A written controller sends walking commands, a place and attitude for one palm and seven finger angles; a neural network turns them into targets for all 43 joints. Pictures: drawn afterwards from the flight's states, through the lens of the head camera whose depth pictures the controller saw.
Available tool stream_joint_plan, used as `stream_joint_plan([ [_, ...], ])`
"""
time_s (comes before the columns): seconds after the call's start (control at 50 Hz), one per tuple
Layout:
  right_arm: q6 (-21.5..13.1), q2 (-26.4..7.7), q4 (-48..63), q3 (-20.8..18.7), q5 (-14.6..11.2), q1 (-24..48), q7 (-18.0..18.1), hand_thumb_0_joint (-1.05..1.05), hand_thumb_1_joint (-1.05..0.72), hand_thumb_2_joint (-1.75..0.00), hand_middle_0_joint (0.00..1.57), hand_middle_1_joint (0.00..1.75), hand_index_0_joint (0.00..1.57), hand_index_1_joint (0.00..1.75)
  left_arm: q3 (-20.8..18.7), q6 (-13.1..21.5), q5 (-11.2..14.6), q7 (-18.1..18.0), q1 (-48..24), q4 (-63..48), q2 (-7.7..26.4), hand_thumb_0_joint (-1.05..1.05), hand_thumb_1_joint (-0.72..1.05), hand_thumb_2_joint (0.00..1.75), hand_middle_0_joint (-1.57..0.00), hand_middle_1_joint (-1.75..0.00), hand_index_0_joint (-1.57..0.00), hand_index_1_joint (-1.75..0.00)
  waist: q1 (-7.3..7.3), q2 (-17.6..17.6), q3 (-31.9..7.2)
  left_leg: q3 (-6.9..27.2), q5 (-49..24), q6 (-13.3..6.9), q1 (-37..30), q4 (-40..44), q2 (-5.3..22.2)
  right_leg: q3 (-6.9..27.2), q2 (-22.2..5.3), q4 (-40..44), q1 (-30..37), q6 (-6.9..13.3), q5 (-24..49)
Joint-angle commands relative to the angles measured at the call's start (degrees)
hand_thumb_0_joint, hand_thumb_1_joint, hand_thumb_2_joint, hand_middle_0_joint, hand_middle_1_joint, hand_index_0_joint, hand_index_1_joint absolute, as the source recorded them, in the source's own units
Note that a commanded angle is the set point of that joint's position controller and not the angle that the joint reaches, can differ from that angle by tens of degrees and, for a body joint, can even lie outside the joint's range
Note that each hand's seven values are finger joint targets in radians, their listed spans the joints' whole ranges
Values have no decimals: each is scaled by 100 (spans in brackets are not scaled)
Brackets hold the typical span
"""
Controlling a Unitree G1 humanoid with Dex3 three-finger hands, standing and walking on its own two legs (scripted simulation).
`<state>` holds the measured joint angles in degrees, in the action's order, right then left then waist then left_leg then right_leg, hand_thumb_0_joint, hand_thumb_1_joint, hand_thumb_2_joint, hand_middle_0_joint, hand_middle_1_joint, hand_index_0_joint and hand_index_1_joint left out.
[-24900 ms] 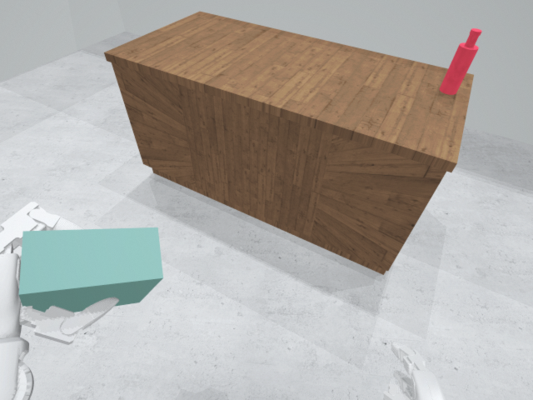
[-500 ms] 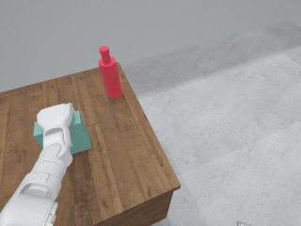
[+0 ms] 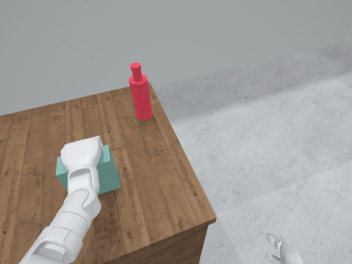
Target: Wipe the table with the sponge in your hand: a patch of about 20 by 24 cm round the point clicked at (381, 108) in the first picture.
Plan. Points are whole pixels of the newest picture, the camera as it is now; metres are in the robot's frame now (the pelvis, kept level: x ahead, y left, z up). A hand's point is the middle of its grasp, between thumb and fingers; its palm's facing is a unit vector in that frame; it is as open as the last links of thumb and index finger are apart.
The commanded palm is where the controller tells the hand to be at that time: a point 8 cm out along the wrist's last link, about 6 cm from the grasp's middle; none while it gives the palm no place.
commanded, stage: wipe back along the middle lane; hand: left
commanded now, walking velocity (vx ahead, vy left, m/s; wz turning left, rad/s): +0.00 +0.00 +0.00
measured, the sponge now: (93, 177) +0.33 +0.26 -0.03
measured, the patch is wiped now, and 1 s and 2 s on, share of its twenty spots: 0.75 0.75 0.85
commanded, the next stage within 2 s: slide across to the third lane in 0.98 s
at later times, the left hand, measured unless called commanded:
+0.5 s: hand (94, 179) +0.30 +0.23 +0.02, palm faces -0.02 -0.03 -1.00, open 10.2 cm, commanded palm +0.25 +0.20 +0.05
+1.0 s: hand (98, 200) +0.25 +0.21 +0.02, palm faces +0.00 -0.06 -1.00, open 10.1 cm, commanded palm +0.20 +0.19 +0.05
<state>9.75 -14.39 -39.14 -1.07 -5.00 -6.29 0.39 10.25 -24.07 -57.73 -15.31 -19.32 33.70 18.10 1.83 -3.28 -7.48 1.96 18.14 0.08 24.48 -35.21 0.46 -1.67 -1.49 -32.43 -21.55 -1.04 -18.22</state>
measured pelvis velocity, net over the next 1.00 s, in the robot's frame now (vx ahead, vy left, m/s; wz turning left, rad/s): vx -0.01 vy -0.02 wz -0.01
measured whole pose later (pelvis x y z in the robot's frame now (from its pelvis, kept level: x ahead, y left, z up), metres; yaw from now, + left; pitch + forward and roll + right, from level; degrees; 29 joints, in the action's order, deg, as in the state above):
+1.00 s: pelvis -0.01 -0.02 +0.00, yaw -1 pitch +3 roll +0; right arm 9.2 -14.2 -36.7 -0.3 -5.3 -2.3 -1.8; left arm 16.3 -28.7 -58.8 -15.1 2.6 9.5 15.3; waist 4.3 -4.7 -6.8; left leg 1.5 18.5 1.2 19.2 -35.1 1.1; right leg -1.1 -0.9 -35.0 -17.8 0.0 -19.8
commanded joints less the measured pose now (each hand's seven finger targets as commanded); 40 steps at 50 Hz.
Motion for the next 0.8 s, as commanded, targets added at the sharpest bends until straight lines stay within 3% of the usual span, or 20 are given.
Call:
stream_joint_plan([
  [0.0, -212, -768, 818, -222, 29, 713, 21, 0, -90, -90, 20, 30, 20, 30, 186, -54, 105, 187, -663, -585, 157, 0, 10, 130, -120, -160, -120, -160, -29, 471, -920, 1, -1606, -155, -761, 387, -109, -269, 299, 283, 296, 482, 1589],
  [0.04, -205, -767, 796, -221, 26, 747, 25, 0, -90, -90, 20, 30, 20, 30, 251, -88, 92, 181, -787, -590, 106, 0, 10, 130, -120, -160, -120, -160, -62, 536, -810, 8, -1525, -160, -727, 376, -110, -276, 308, 274, 205, 486, 1514],
  [0.18, -217, -763, 883, -197, 38, 922, -3, 0, -90, -90, 20, 30, 20, 30, 127, -225, 153, 189, -56, -895, 136, 0, 10, 130, -120, -160, -120, -160, 114, 535, -953, 25, -1676, -149, -727, 348, -125, -232, 306, 212, 440, 504, 1759],
  [0.2, -221, -734, 923, -180, 25, 913, -10, 0, -90, -90, 20, 30, 20, 30, 320, -231, 177, 204, -104, -1033, -39, 0, 10, 130, -120, -160, -120, -160, 50, 604, -932, 15, -1667, -161, -751, 345, -137, -265, 296, 193, 471, 483, 1776],
  [0.24, -226, -743, 901, -185, 23, 949, -5, 0, -90, -90, 20, 30, 20, 30, 343, -262, 178, 213, -181, -1081, -36, 0, 10, 130, -120, -160, -120, -160, 16, 666, -815, -24, -1540, -174, -707, 336, -139, -245, 295, 226, 412, 465, 1733],
  [0.28, -217, -766, 909, -172, 19, 1003, 3, 0, -90, -90, 20, 30, 20, 30, 153, -321, 164, 222, 62, -1094, 171, 0, 10, 130, -120, -160, -120, -160, 102, 647, -752, 2, -1492, -163, -674, 384, -143, -208, 308, 260, 449, 483, 1638],
  [0.3, -224, -728, 955, -156, 4, 1017, -2, 0, -90, -90, 20, 30, 20, 30, 376, -336, 183, 248, 19, -1220, -52, 0, 10, 130, -120, -160, -120, -160, 52, 609, -728, -17, -1467, -173, -706, 380, -154, -245, 295, 236, 439, 468, 1609],
  [0.36, -260, -700, 966, -164, 2, 1036, -46, 0, -90, -90, 20, 30, 20, 30, 511, -348, 167, 266, 228, -1317, -203, 0, 10, 130, -120, -160, -120, -160, 73, 537, -725, -16, -1556, -176, -747, 332, -152, -246, 301, 193, 415, 487, 1701],
  [0.38, -264, -718, 990, -169, 4, 1085, -54, 0, -90, -90, 20, 30, 20, 30, 356, -357, 183, 274, 436, -1382, -55, 0, 10, 130, -120, -160, -120, -160, 139, 558, -769, 4, -1581, -172, -729, 347, -155, -218, 312, 204, 505, 493, 1737],
  [0.46, -300, -689, 1053, -151, 5, 1142, -77, 0, -90, -90, 20, 30, 20, 30, 425, -331, 245, 288, 885, -1689, -157, 0, 10, 130, -120, -160, -120, -160, 146, 720, -825, -83, -1704, -182, -711, 275, -189, -175, 276, 157, 694, 453, 2196],
  [0.48, -294, -729, 1019, -179, 16, 1138, -91, 0, -90, -90, 20, 30, 20, 30, 229, -338, 213, 271, 1002, -1681, 31, 0, 10, 130, -120, -160, -120, -160, 182, 742, -791, -54, -1754, -165, -708, 284, -168, -149, 291, 151, 703, 472, 2218],
  [0.5, -310, -667, 1097, -164, 5, 1175, -113, 0, -90, -90, 20, 30, 20, 30, 523, -334, 258, 285, 1130, -1898, -292, 0, 10, 130, -120, -160, -120, -160, 155, 707, -807, -94, -1782, -186, -741, 273, -186, -179, 271, 140, 749, 445, 2288],
  [0.52, -312, -679, 1090, -165, -6, 1172, -122, 0, -90, -90, 20, 30, 20, 30, 345, -345, 253, 273, 1252, -1903, -90, 0, 10, 130, -120, -160, -120, -160, 181, 793, -714, -87, -1748, -178, -703, 268, -178, -162, 283, 148, 717, 448, 2270],
  [0.54, -304, -664, 1121, -151, -10, 1257, -131, 0, -90, -90, 20, 30, 20, 30, 556, -366, 232, 288, 1183, -2019, -266, 0, 10, 130, -120, -160, -120, -160, 148, 742, -629, -101, -1658, -179, -687, 296, -185, -157, 272, 174, 652, 437, 2160],
  [0.6, -307, -653, 1131, -165, -8, 1279, -168, 0, -90, -90, 20, 30, 20, 30, 601, -412, 229, 275, 1281, -2202, -308, 0, 10, 130, -120, -160, -120, -160, 160, 725, -555, -86, -1667, -186, -735, 314, -168, -174, 289, 153, 637, 457, 2102],
  [0.68, -303, -677, 1126, -156, -7, 1371, -154, 0, -90, -90, 20, 30, 20, 30, 335, -471, 234, 243, 1529, -2316, -24, 0, 10, 130, -120, -160, -120, -160, 236, 754, -527, -95, -1557, -166, -705, 346, -179, -104, 290, 188, 692, 452, 2073],
  [0.7, -303, -623, 1172, -138, -18, 1417, -151, 0, -90, -90, 20, 30, 20, 30, 578, -478, 271, 260, 1467, -2442, -278, 0, 10, 130, -120, -160, -120, -160, 195, 755, -507, -118, -1478, -180, -732, 367, -190, -128, 274, 203, 686, 430, 1980],
  [0.72, -304, -636, 1151, -140, -24, 1423, -147, 0, -90, -90, 20, 30, 20, 30, 452, -483, 273, 246, 1450, -2408, -148, 0, 10, 130, -120, -160, -120, -160, 210, 770, -435, -110, -1404, -177, -716, 370, -184, -131, 290, 219, 624, 437, 1870],
  [0.76, -326, -620, 1168, -139, -15, 1469, -151, 0, -90, -90, 20, 30, 20, 30, 552, -482, 268, 251, 1622, -2446, -264, 0, 10, 130, -120, -160, -120, -160, 236, 844, -433, -116, -1415, -184, -737, 362, -187, -129, 287, 224, 629, 432, 1875],
  [0.78, -321, -662, 1148, -156, -1, 1459, -158, 0, -90, -90, 20, 30, 20, 30, 380, -489, 241, 235, 1696, -2465, -94, 0, 10, 130, -120, -160, -120, -160, 276, 786, -500, -109, -1445, -167, -741, 373, -189, -72, 299, 228, 685, 455, 1915],
])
